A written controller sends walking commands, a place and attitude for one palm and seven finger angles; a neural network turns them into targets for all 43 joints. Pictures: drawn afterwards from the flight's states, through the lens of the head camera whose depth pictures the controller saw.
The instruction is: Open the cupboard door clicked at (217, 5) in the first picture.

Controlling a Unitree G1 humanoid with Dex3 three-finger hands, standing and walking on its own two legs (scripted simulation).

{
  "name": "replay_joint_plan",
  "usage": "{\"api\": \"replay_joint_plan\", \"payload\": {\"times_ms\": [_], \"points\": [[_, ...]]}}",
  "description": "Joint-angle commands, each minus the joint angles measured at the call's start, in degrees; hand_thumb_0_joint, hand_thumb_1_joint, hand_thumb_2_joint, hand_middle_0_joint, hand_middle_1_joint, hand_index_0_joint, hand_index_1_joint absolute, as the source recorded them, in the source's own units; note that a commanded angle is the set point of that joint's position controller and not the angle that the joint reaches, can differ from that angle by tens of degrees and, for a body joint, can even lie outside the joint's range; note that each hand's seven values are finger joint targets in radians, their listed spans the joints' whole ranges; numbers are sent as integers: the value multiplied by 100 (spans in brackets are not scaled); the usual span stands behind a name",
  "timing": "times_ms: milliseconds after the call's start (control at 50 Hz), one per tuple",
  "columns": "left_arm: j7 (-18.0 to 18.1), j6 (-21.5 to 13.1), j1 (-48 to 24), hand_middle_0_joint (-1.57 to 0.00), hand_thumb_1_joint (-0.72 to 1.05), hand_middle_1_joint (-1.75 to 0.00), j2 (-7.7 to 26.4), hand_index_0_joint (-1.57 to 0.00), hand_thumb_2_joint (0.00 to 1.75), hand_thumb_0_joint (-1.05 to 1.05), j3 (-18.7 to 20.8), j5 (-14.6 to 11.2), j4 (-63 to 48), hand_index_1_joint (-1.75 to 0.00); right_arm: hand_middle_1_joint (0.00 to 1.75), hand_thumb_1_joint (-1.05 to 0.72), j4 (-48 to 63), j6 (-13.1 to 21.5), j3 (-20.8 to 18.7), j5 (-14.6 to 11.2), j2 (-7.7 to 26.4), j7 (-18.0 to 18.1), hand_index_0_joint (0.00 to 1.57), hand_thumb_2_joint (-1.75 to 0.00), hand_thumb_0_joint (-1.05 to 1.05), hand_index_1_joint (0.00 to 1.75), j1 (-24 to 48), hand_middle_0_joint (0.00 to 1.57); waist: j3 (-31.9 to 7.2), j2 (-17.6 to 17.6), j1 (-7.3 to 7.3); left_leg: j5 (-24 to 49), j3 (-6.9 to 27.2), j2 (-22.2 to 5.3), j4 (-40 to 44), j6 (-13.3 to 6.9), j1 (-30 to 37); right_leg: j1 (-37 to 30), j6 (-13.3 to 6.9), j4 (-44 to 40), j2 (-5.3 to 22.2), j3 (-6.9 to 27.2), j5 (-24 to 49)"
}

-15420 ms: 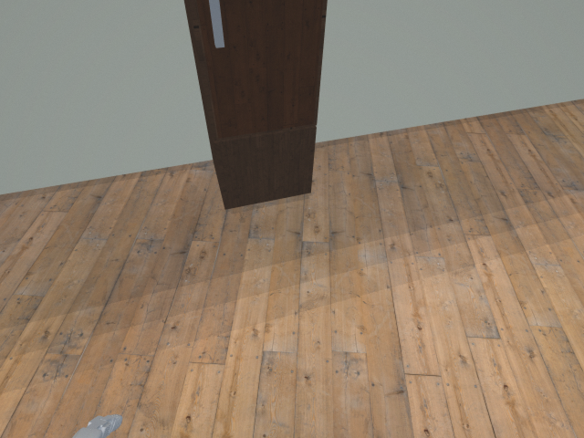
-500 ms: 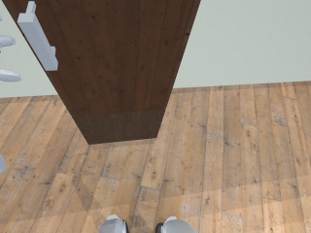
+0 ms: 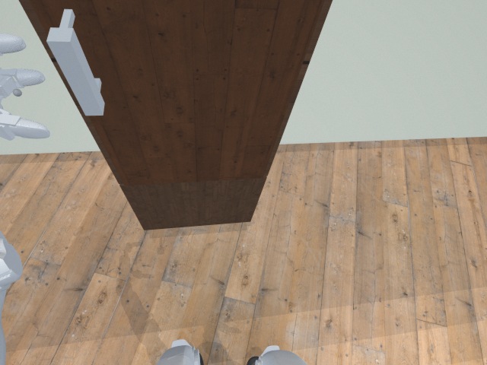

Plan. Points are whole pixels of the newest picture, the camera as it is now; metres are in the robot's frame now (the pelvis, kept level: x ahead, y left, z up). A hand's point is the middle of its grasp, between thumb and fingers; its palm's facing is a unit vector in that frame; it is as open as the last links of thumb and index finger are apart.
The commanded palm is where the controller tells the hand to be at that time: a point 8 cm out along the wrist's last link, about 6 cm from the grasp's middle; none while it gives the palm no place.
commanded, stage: move the hooked fingers beside the handle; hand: left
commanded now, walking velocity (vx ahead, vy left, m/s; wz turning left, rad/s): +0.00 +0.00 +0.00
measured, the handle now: (82, 65) +0.54 +0.22 +0.12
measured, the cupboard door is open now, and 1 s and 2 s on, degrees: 0 0 0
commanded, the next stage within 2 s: slide the fingers in behind the handle in 0.12 s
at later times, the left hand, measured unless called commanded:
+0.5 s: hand (26, 94) +0.48 +0.28 +0.12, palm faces +0.04 -1.00 +0.01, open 14.0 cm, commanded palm +0.47 +0.32 +0.12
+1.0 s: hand (53, 90) +0.49 +0.25 +0.13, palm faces +0.05 -1.00 +0.00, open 14.0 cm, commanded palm +0.47 +0.29 +0.12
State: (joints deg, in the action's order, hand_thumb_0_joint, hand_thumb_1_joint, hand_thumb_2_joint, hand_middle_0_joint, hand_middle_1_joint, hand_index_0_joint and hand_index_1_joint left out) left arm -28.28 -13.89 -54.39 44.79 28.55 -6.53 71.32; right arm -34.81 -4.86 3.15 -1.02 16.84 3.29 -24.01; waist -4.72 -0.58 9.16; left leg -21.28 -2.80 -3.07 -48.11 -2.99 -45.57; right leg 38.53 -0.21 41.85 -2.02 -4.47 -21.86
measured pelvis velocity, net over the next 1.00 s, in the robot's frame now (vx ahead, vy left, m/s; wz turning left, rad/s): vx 0.00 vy -0.01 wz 0.00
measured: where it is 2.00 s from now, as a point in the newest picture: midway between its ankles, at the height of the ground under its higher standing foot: outside the picture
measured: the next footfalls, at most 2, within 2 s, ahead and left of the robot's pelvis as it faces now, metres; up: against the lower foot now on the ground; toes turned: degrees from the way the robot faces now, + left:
none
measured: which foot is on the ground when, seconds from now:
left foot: down 0.00-1.00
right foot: down 0.00-1.00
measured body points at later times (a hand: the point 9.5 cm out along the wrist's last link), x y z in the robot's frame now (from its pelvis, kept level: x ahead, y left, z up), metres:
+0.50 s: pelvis -0.01 +0.00 +0.00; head +0.10 +0.03 +0.43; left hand +0.48 +0.33 +0.13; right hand -0.01 -0.28 -0.10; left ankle +0.01 +0.08 -0.70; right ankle -0.03 -0.12 -0.70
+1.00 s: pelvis +0.00 -0.01 +0.00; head +0.10 +0.02 +0.44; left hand +0.48 +0.30 +0.13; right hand -0.01 -0.27 -0.10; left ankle +0.01 +0.08 -0.70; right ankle -0.03 -0.12 -0.70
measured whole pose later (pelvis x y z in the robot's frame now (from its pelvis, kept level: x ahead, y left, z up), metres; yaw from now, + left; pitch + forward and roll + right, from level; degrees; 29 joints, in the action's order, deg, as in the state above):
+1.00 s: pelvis +0.00 -0.01 +0.00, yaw +0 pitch +17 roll -4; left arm -21.5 -15.7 -52.0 37.4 25.8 -7.2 66.9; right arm -36.0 -3.9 2.5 -0.9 15.9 1.8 -25.1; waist -5.4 -1.1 8.9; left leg -21.2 -3.0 -3.3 -47.9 -2.5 -43.9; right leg 37.4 -0.7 42.4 -2.3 -4.1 -22.1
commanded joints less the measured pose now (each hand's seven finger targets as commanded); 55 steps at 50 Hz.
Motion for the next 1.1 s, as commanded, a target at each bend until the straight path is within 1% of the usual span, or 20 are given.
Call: {"api": "replay_joint_plan", "payload": {"times_ms": [0, 60, 120, 180, 240, 260, 280, 420, 480, 560, 600, 660, 680, 740, 800, 860, 920, 1000, 1040, 1080], "points": [[153, -520, -2299, -30, -50, -120, 2050, -30, 30, 0, 516, -177, -1430, -120, 30, -90, 243, 57, -462, 28, 1180, 60, 20, -90, 0, 30, -983, 20, -2770, -1127, -89, 3117, 705, -8, 252, 159, 3124, -71, -84, -216, -228, 176, 2076], [201, -492, -2511, -30, -50, -120, 1830, -30, 30, 0, 279, -117, -1278, -120, 30, -90, 227, 45, -411, 14, 1146, 58, 20, -90, 0, 30, -926, 20, -2377, -1080, 18, 2721, 669, 19, 284, 113, 2864, 26, -70, -251, -218, 179, 1901], [213, -423, -2378, -30, -50, -120, 1892, -30, 30, 0, 250, -18, -1178, -120, 30, -90, 253, 48, -410, 5, 1162, 62, 20, -90, 0, 30, -904, 20, -2347, -1318, -33, 2594, 709, 9, 331, 160, 2910, 151, -81, -252, -198, 161, 1714], [168, -452, -2414, -30, -50, -120, 1772, -30, 30, 0, 195, -96, -1238, -120, 30, -90, 251, 55, -425, 5, 1170, 78, 20, -90, 0, 30, -917, 20, -2522, -1155, 28, 2699, 732, -21, 296, 153, 3063, 175, -67, -267, -208, 168, 1766], [83, -416, -2531, -30, -50, -120, 1696, -30, 30, 0, 122, -182, -1081, -120, 30, -90, 230, 83, -400, -17, 1177, 93, 20, -90, 0, 30, -896, 20, -2340, -906, 114, 2259, 645, 20, 322, 80, 2704, 22, -41, -321, -204, 214, 1710], [73, -454, -2633, -30, -50, -120, 1673, -30, 30, 0, 114, -215, -1157, -120, 30, -90, 210, 94, -399, -14, 1181, 109, 20, -90, 0, 30, -918, 20, -2371, -916, 113, 2332, 671, 27, 308, 80, 2753, 6, -70, -291, -209, 206, 1756], [59, -466, -2689, -30, -50, -120, 1621, -30, 30, 0, 46, -190, -1215, -120, 30, -90, 193, 104, -397, -8, 1165, 98, 20, -90, 0, 30, -898, 20, -2452, -1216, 92, 2401, 664, 30, 306, 104, 2872, 81, -67, -293, -198, 214, 1761], [166, -367, -2476, -30, -50, -120, 1529, -30, 30, 0, 9, -171, -1006, -120, 30, -90, 194, 127, -390, -12, 1152, 89, 20, -90, 0, 30, -904, 20, -2223, -974, 84, 2018, 642, 40, 351, 73, 2553, 76, -55, -337, -183, 218, 1534], [285, -440, -2700, -30, -50, -120, 1649, -30, 30, 0, 77, -109, -1300, -120, 30, -90, 193, 151, -403, 14, 1153, 85, 20, -90, 0, 30, -925, 20, -2438, -1235, 54, 2073, 684, 29, 352, 97, 2758, 134, -69, -301, -184, 213, 1473], [396, -544, -2808, -30, -50, -120, 1359, -30, 30, 0, -64, -134, -1496, -120, 30, -90, 190, 185, -412, 29, 1120, 63, 20, -90, 0, 30, -958, 20, -2545, -1214, 100, 2226, 719, 13, 332, 104, 2929, 166, -84, -272, -204, 190, 1522], [447, -532, -2717, -30, -50, -120, 1448, -30, 30, 0, 41, -119, -1350, -120, 30, -90, 139, 186, -425, 34, 1140, 48, 20, -90, 0, 30, -964, 20, -2521, -1187, 81, 2172, 765, -15, 343, 133, 2955, 240, -76, -281, -207, 174, 1430], [501, -481, -2653, -30, -50, -120, 1216, -30, 30, 0, -80, -114, -1322, -120, 30, -90, 146, 197, -423, 40, 1115, 31, 20, -90, 0, 30, -979, 20, -2508, -1221, 72, 2236, 718, 11, 341, 116, 2929, 199, -90, -274, -202, 178, 1495], [536, -465, -2751, -30, -50, -120, 1358, -30, 30, 0, -2, -96, -1355, -120, 30, -90, 125, 197, -421, 41, 1129, 26, 20, -90, 0, 30, -988, 20, -2565, -1138, 66, 2252, 735, -4, 336, 117, 2903, 138, -70, -267, -199, 182, 1553], [608, -346, -2521, -30, -50, -120, 1225, -30, 30, 0, -86, -40, -1125, -120, 30, -90, 171, 180, -418, 23, 1103, 13, 20, -90, 0, 30, -978, 20, -2285, -907, 77, 2136, 664, 21, 365, 89, 2601, 41, -52, -284, -191, 185, 1607], [692, -444, -2439, -30, -50, -120, 1254, -30, 30, 0, 20, -27, -1442, -120, 30, -90, 206, 192, -448, 43, 1081, -20, 20, -90, 0, 30, -997, 20, -2654, -1149, -32, 2497, 650, 22, 323, 117, 2895, -65, -65, -241, -201, 196, 1817], [714, -564, -2349, -30, -50, -120, 1109, -30, 30, 0, 19, -106, -1687, -120, 30, -90, 193, 192, -471, 58, 1056, -50, 20, -90, 0, 30, -1024, 20, -2805, -956, -27, 2876, 637, 12, 250, 98, 3023, -216, -71, -196, -232, 193, 2151], [668, -544, -2227, -30, -50, -120, 675, -30, 30, 0, -224, -202, -1738, -120, 30, -90, 190, 181, -489, 28, 1025, -85, 20, -90, 0, 30, -916, 20, -2603, -995, -13, 2794, 612, 6, 305, 114, 3051, -155, -61, -252, -234, 177, 2096], [712, -383, -2104, -30, -50, -120, 811, -30, 30, 0, -101, -224, -1438, -120, 30, -90, 196, 159, -470, -1, 1039, -65, 20, -90, 0, 30, -864, 20, -2211, -642, -24, 2290, 523, 66, 400, 43, 2553, -350, -45, -328, -199, 218, 2012], [779, -350, -2314, -30, -50, -120, 711, -30, 30, 0, -241, -161, -1443, -120, 30, -90, 203, 173, -451, -2, 1011, -62, 20, -90, 0, 30, -823, 20, -2020, -747, 28, 2097, 521, 81, 432, 38, 2470, -274, -41, -346, -178, 231, 1890], [873, -459, -2523, -30, -50, -120, 882, -30, 30, 0, -147, -111, -1650, -120, 30, -90, 196, 199, -458, 11, 1023, -55, 20, -90, 0, 30, -824, 20, -2245, -816, 40, 2136, 537, 84, 397, 38, 2596, -280, -40, -323, -171, 268, 1899]]}}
